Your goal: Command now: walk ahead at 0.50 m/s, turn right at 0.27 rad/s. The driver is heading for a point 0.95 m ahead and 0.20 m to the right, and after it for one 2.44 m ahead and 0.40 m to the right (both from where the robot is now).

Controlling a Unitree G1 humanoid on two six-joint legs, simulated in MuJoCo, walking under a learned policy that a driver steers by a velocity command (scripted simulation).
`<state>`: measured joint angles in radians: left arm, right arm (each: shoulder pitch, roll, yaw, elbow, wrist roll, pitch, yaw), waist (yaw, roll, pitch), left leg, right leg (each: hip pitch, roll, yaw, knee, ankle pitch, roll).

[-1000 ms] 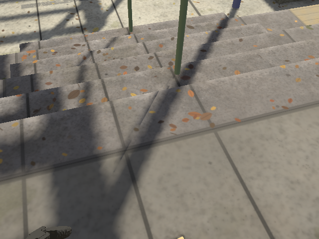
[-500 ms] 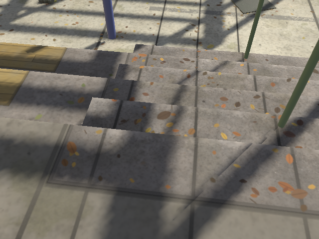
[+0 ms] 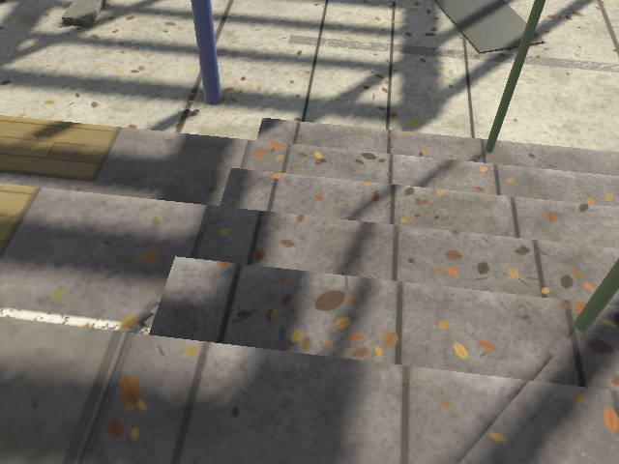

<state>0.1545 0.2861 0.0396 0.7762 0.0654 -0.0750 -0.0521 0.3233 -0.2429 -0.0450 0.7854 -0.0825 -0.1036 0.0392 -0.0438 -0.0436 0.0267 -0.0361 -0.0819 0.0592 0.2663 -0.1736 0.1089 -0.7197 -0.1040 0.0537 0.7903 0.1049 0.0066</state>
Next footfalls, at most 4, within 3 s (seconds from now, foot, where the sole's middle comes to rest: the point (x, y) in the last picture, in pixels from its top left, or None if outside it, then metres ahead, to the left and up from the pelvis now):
0.22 right None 0.37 -0.16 -0.79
0.66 left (313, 395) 0.64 -0.02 -0.79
1.30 right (453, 340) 0.86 -0.42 -0.94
1.74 left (361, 314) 0.95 -0.18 -0.94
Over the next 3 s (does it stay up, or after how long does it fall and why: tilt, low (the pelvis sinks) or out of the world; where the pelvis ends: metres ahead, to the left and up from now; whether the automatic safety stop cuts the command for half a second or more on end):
stays up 0.89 -0.32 -0.15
